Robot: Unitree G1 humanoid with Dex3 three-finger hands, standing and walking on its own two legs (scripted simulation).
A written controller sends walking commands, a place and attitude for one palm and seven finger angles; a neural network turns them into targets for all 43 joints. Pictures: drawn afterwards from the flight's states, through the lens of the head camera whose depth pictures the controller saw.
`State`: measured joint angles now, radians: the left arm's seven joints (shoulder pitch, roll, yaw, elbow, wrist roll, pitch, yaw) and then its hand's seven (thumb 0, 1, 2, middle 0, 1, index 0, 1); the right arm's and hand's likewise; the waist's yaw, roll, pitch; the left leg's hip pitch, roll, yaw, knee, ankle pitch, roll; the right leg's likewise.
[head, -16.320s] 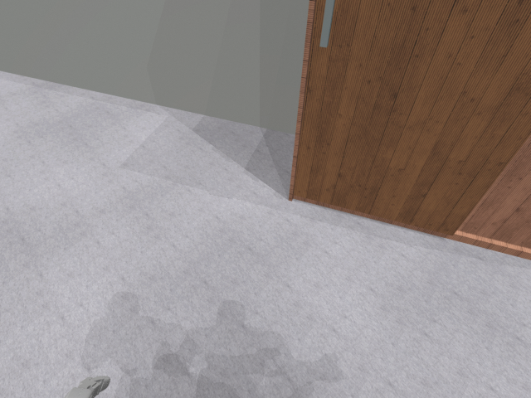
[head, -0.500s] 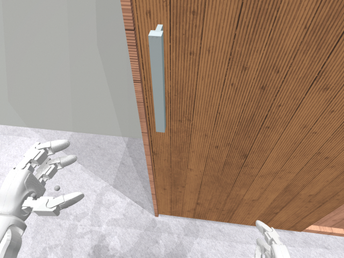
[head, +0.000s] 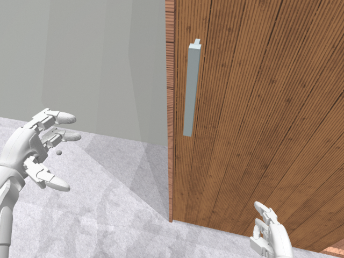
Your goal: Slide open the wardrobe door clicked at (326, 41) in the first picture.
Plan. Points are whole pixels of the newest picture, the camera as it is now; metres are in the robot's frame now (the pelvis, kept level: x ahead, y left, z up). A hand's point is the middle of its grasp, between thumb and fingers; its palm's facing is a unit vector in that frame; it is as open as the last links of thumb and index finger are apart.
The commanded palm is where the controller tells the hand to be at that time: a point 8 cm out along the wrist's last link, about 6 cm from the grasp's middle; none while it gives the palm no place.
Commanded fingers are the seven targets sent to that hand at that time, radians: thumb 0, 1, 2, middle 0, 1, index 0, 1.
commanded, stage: raise the hand with hooked fingers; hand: left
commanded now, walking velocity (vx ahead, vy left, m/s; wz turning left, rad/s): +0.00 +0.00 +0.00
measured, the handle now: (192, 92) +0.46 +0.01 +0.18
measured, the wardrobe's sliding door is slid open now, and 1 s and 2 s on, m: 0.00 0.00 0.00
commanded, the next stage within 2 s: move the hooked fingers beside the handle in 0.70 s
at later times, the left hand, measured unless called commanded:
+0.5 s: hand (57, 139) +0.26 +0.25 +0.20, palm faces -0.08 -0.99 -0.14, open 13.9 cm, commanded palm +0.23 +0.30 +0.21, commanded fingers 0.00 -0.50 0.30 -0.30 -1.20 -0.30 -1.20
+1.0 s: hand (66, 130) +0.29 +0.24 +0.19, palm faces -0.02 -0.99 -0.11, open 14.0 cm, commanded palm +0.25 +0.27 +0.20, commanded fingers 0.00 -0.50 0.30 -0.30 -1.20 -0.30 -1.20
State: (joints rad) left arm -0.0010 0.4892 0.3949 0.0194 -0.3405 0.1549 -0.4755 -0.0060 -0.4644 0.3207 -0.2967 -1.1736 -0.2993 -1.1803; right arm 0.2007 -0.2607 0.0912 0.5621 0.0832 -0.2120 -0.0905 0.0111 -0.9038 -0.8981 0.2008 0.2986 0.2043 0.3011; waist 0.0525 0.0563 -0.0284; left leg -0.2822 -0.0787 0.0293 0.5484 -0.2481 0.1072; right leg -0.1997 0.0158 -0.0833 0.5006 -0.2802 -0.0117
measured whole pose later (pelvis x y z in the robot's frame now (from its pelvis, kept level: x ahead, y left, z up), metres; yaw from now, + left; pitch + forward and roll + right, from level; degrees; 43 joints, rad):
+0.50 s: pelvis -0.01 -0.01 +0.00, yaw -1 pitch -3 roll -2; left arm -0.08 0.53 0.45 0.03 -0.35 0.17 -0.53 -0.01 -0.50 0.30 -0.30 -1.20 -0.30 -1.20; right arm 0.24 -0.28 0.10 0.59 0.09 -0.21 -0.08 0.01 -0.90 -0.90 0.20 0.30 0.20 0.30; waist 0.03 0.04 -0.02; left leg -0.24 -0.06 0.04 0.50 -0.21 0.09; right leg -0.17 0.03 -0.07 0.47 -0.25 -0.03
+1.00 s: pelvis +0.01 -0.03 +0.00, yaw +0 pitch -2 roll -1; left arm -0.13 0.54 0.47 0.13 -0.35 0.24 -0.52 -0.01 -0.50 0.30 -0.30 -1.20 -0.30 -1.20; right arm 0.21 -0.29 0.09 0.59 0.10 -0.19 -0.07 0.01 -0.90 -0.90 0.20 0.30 0.20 0.30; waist 0.05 0.07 -0.04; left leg -0.25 -0.05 0.02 0.53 -0.25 0.07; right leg -0.17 0.05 -0.09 0.47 -0.28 -0.05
